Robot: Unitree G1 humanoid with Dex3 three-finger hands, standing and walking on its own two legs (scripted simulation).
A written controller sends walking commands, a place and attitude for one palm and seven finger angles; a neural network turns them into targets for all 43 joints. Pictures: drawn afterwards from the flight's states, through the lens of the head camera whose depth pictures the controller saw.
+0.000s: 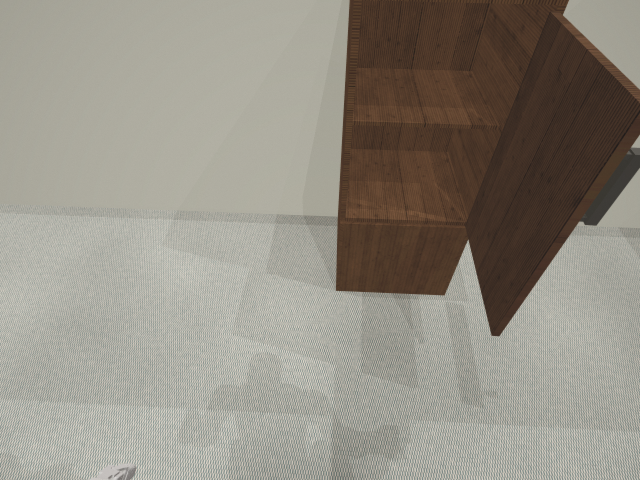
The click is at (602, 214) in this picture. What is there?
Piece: cupboard door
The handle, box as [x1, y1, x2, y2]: [579, 148, 639, 225]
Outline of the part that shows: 639,148 630,148 579,221 583,221 585,224 596,225 638,169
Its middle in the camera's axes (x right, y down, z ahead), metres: +0.47 -0.08 +0.65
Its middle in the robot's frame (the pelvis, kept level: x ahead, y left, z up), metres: +0.57 -0.44 +0.06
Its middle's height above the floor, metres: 0.83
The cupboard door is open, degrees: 88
